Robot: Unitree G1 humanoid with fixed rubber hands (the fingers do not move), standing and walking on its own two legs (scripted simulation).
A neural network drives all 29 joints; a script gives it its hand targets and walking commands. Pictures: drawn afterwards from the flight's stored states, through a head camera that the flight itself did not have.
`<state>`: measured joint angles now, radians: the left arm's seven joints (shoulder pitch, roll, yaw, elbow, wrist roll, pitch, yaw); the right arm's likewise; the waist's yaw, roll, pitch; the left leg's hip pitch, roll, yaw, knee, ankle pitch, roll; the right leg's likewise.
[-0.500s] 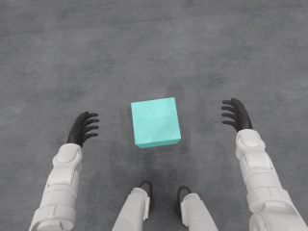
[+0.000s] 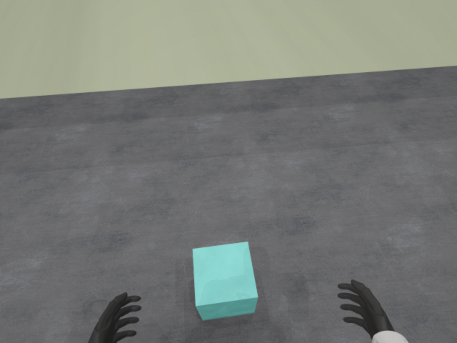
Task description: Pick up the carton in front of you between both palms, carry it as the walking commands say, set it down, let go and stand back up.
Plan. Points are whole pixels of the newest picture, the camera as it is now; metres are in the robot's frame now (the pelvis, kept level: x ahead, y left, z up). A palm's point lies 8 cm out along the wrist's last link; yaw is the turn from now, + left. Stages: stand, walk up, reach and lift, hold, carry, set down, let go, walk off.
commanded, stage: let go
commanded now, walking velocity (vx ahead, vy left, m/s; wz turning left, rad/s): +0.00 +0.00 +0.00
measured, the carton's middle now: (224, 282) +0.42 +0.06 -0.65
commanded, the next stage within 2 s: stand in 0.46 s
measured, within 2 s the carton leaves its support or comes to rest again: neither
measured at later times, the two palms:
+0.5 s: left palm (95, 341) +0.16 +0.25 -0.07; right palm out of the picture +0.15 -0.23 -0.07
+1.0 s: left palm out of the picture +0.12 +0.30 -0.10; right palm out of the picture +0.11 -0.26 -0.09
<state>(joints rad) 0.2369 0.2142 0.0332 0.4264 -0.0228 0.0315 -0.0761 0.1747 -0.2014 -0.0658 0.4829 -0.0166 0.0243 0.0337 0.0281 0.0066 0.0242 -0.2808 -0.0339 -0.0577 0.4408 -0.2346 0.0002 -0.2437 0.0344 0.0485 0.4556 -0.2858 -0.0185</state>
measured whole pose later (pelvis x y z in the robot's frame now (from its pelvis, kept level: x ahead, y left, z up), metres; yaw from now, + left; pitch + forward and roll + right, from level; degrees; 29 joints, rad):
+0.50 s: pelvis +0.00 +0.00 +0.00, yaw +0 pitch -4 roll +0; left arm 0.20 0.24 0.03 0.44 0.00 0.17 -0.02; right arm 0.22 -0.22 -0.03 0.51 -0.01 0.08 0.02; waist 0.00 -0.01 0.06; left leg -0.15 -0.04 -0.06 0.50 -0.28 0.01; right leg -0.10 0.04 0.04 0.49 -0.32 -0.02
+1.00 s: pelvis +0.00 +0.02 +0.00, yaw -1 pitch -2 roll -1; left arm 0.22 0.30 0.05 0.75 0.02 -0.01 0.03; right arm 0.20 -0.28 -0.06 0.77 -0.02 -0.02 -0.03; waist 0.00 -0.02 0.03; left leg -0.19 -0.05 -0.04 0.52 -0.29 0.03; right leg -0.13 0.02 0.06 0.48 -0.31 0.01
